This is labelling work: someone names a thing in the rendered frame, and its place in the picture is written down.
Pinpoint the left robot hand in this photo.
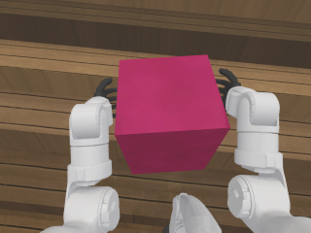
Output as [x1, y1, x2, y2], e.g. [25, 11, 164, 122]
[93, 78, 118, 117]

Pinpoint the right robot thigh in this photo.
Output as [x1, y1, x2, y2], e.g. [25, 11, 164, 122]
[172, 194, 222, 233]

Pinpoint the robot right shin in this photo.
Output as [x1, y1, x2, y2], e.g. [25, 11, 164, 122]
[169, 192, 187, 233]

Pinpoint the left robot upper arm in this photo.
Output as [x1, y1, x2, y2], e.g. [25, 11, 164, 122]
[40, 186, 121, 233]

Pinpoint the right robot upper arm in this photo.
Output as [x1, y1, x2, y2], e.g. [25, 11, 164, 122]
[227, 175, 311, 233]

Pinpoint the robot left forearm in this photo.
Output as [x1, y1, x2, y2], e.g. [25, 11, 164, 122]
[63, 96, 113, 221]

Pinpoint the robot right forearm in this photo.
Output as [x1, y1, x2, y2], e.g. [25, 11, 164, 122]
[225, 86, 291, 209]

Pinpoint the carton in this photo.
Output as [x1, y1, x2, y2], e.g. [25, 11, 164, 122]
[115, 54, 230, 175]

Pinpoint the right robot hand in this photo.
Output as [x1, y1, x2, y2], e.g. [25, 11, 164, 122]
[216, 68, 241, 111]

